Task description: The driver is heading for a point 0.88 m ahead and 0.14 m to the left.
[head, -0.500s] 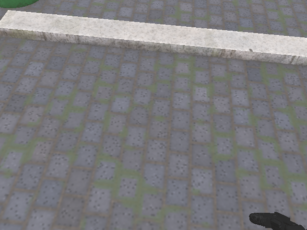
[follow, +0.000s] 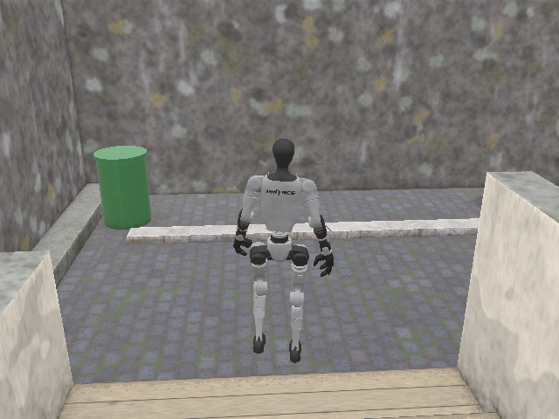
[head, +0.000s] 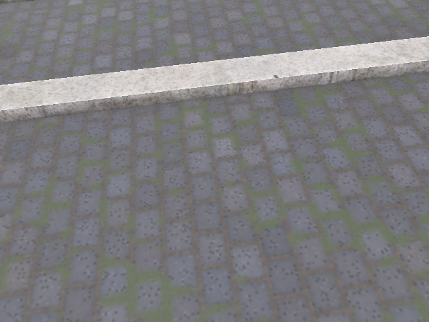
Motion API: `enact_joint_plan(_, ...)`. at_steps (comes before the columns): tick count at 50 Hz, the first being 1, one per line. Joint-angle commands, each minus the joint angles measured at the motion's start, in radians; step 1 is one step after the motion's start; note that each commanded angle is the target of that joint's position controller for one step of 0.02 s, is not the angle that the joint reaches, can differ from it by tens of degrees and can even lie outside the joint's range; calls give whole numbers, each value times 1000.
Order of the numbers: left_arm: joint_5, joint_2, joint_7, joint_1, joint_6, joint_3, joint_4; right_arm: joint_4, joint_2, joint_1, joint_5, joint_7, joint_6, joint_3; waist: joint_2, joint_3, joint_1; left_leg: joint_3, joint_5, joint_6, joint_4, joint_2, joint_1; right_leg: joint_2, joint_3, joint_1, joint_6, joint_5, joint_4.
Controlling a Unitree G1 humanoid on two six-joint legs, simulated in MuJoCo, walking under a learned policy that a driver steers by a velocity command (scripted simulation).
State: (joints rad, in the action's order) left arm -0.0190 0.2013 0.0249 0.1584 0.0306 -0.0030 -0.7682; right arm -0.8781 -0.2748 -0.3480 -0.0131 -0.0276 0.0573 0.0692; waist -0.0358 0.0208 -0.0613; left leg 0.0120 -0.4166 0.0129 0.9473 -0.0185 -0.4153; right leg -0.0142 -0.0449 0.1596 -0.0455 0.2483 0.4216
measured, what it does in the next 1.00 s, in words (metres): steps on the spot: left foot, then right foot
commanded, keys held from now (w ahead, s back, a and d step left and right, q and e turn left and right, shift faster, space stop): q+shift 0.26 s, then shift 0.18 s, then e+shift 0.48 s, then shift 0.08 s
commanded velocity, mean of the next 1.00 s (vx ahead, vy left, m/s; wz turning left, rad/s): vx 0.00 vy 0.00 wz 0.02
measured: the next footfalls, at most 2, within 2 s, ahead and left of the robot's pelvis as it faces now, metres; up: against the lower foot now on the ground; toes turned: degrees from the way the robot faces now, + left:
left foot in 0.24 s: -0.03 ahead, +0.11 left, +0.00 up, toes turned +15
right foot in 0.96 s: +0.00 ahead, -0.08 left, +0.00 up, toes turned -4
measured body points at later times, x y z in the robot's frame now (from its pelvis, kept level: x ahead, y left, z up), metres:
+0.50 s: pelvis -0.04 +0.05 +0.00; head -0.03 +0.09 +0.45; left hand -0.06 +0.34 -0.14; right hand +0.18 -0.17 -0.09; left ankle -0.07 +0.10 -0.74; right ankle +0.02 -0.09 -0.66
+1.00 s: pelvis -0.03 +0.01 -0.02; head +0.01 -0.01 +0.43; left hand +0.13 +0.28 -0.11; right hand +0.05 -0.28 -0.15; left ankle -0.07 +0.10 -0.73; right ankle -0.04 -0.07 -0.75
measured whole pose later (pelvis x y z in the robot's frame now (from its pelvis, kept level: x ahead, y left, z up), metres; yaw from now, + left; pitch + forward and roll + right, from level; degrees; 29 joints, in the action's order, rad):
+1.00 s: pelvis -0.03 +0.01 -0.02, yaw -1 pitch +0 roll +0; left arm -0.01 0.29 -0.04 0.14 0.06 0.07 -0.71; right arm -0.81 -0.32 -0.22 -0.02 0.00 0.03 0.06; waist -0.05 0.09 -0.02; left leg -0.20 -0.48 -0.01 0.79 0.09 -0.29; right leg -0.04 -0.07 0.27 -0.07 0.33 0.61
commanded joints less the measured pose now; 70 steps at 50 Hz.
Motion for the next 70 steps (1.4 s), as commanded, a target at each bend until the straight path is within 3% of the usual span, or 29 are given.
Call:
enact_joint_plan(1, 0, 174, 19, 51, -3, 60, 29, 82, -78, 50, 0, -2, -2, 21, 153, 1, 72, -18, -48, 17, 39, 24, -134, 290, 114, -141, -165, -475, -73)
enact_joint_plan(7, -7, 214, 6, 27, -5, 89, 26, 148, -62, 95, 16, -19, 8, 13, 190, -39, 83, -88, -62, -19, -165, 27, 27, 338, 62, -100, -148, -484, -18)
enact_joint_plan(10, 0, 235, -7, -3, -9, 103, 33, 164, -62, 72, 18, -21, 2, 17, 178, -61, 50, -122, 26, -56, -318, 8, 144, 349, 11, -42, -86, -392, 64)
enact_joint_plan(11, 4, 235, -11, -5, -10, 106, 30, 159, -67, 44, 12, -15, -6, 19, 135, -68, 21, -97, 138, -72, -440, 0, 236, 329, -36, 28, -32, -291, 150)
enact_joint_plan(12, 6, 211, -18, 22, -8, 104, 33, 157, -143, 14, -8, -2, -20, 39, -51, -55, 7, 131, 256, -112, -610, 105, 338, 244, -121, 184, 44, -45, 375)
enact_joint_plan(13, -4, 127, -18, -17, 3, 78, 114, 176, -313, -18, 1, -2, -32, 74, -283, -25, 25, 568, 786, -253, -605, 393, 424, 36, -126, 507, 121, 438, 593)
enact_joint_plan(14, -15, 144, -6, -93, 16, 70, 125, 161, -301, -100, 5, 0, -30, 82, -144, -80, -51, 536, 832, -361, -601, 411, 425, 30, 40, 529, 102, 444, 726)
enact_joint_plan(16, 15, 167, -8, -49, 15, 77, 86, 179, -192, 48, 11, 17, -17, 45, -42, 0, 34, 341, 678, -305, -614, 289, 339, 72, 80, 500, 76, 234, 745)
enact_joint_plan(19, -11, 205, -21, 45, 22, 89, 29, 197, -136, 131, 20, 27, -16, 18, -48, -44, 70, 221, 777, -233, -612, 195, 345, 56, 54, 410, 78, 87, 738)
enact_joint_plan(22, 0, 184, -31, 61, 34, 85, 18, 174, -151, 98, 18, 27, -28, 15, -24, -45, 62, 213, 760, -208, -624, 194, 384, 54, 60, 411, 81, 52, 694)
enact_joint_plan(26, 5, 156, -37, 99, 47, 74, -40, 137, -65, 121, -7, 45, -47, -34, -53, -15, 56, 136, 584, -153, -692, 191, 339, 54, 95, 291, 87, 16, 484)
enact_joint_plan(28, 10, 178, -39, 85, 44, 82, -45, 118, -109, 118, -18, 54, -49, -29, -70, 19, 38, 120, 520, -142, -694, 206, 319, 11, 134, 268, 77, 44, 440)
enact_joint_plan(30, 7, 208, -43, 88, 38, 92, -41, 108, -153, 113, -10, 60, -41, -14, -69, 37, 39, 129, 526, -162, -679, 239, 346, 6, 117, 314, 69, 90, 470)
enact_joint_plan(35, 3, 178, -60, 73, 37, 91, -18, 111, -124, 114, -11, 64, -39, -9, -30, 53, 37, 123, 526, -246, -653, 298, 376, 42, 68, 382, 65, 180, 532)
enact_joint_plan(39, 7, 148, -72, 50, 40, 86, 18, 107, -119, 110, -14, 64, -46, -2, -39, 19, 36, 66, 606, -256, -619, 311, 399, 49, 27, 355, 56, 194, 481)
enact_joint_plan(45, 27, 143, -87, 18, 47, 88, 86, 117, -161, 134, -8, 38, -51, 18, -88, -50, 42, -56, 724, -195, -507, 334, 369, 20, -56, 191, 9, 193, 300)
enact_joint_plan(47, 16, 145, -81, 43, 44, 91, 96, 115, -175, 133, 8, 27, -52, 24, -66, -69, 74, -110, 668, -135, -388, 324, 299, -2, -50, 69, -17, 105, 129)
enact_joint_plan(48, -1, 179, -68, 99, 32, 100, 84, 107, -173, 117, 13, 21, -53, 24, 25, -93, 116, -167, 558, -69, -233, 276, 191, 26, 45, -70, -45, -45, -41)
enact_joint_plan(49, -16, 313, -52, 131, 14, 123, 93, 141, -93, 84, 1, 16, -47, 5, 282, -121, 89, -234, -63, 1, 40, 144, -87, 313, 424, -254, -121, -395, -104)
enact_joint_plan(50, 19, 375, -51, 203, 12, 142, 85, 191, -88, 179, -21, 25, -28, -5, 276, -134, 156, -100, -272, 26, 188, 19, -201, 455, 560, -203, -301, -716, -76)
enact_joint_plan(51, 27, 317, -45, 203, 12, 126, 73, 180, -112, 196, -19, 31, -16, -1, 133, -103, 149, -25, -213, 26, 258, 62, -212, 403, 445, -207, -307, -744, -59)
enact_joint_plan(53, 20, 228, -31, 43, 18, 92, 83, 142, -115, 159, 5, 26, -18, 1, 92, -5, 65, 1, -39, 22, 194, 84, -172, 261, 282, -112, -219, -645, -85)
enact_joint_plan(55, 15, 209, -31, 63, 11, 82, 65, 104, -151, 88, -32, 0, -21, 12, 128, -51, 63, -22, 72, 17, 149, 84, -145, 192, 275, -149, -186, -186, -175)
enact_joint_plan(57, 8, 203, -40, 98, -13, 73, 30, 80, -139, 87, -28, -30, -22, 11, 140, -20, 76, -32, 152, 4, 106, 86, -193, 200, 311, -172, -163, 184, -282)
enact_joint_plan(59, -5, 206, -35, 116, -40, 68, 2, 65, -120, 112, -13, -33, -27, 11, 102, 67, 83, 3, 193, 0, 72, 76, -229, 222, 262, -164, -138, 24, -305)
enact_joint_plan(61, -17, 203, -22, 133, -61, 63, -24, 39, -96, 88, -3, -25, -37, 10, 91, 76, 83, 77, 183, -3, 61, 27, -214, 235, 157, -168, -115, -273, -263)
enact_joint_plan(63, -11, 201, -11, 110, -67, 62, -29, 33, -108, 77, -9, -21, -39, 18, 119, 60, 64, 61, 179, 1, 63, 31, -212, 242, 86, -174, -111, -441, -223)
enact_joint_plan(66, -3, 183, 1, 104, -61, 57, -27, 56, -99, 119, -20, -25, -30, 15, 116, 57, 70, -2, 175, 16, 41, 63, -226, 262, 31, -166, -133, -521, -191)
enact_joint_plan(70, -2, 186, 11, 122, -56, 60, -39, 104, -54, 173, -18, -41, -23, -2, 123, 64, 83, -64, 182, -4, -68, 73, -188, 273, -44, -147, -143, -617, -121)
